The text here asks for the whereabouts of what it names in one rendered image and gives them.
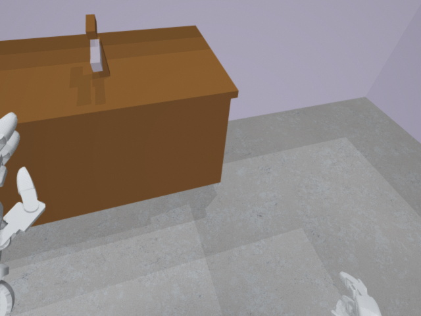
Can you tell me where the counter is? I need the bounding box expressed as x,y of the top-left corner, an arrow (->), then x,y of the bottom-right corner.
0,14 -> 239,227

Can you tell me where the right robot hand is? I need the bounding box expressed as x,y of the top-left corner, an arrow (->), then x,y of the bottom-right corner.
331,271 -> 382,316

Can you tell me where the left robot forearm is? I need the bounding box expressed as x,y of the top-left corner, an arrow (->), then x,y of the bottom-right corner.
0,263 -> 14,316

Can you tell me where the left robot hand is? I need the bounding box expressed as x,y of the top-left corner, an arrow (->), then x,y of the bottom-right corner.
0,112 -> 45,260

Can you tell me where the tap lever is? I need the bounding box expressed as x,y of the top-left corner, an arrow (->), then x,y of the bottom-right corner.
90,39 -> 103,72

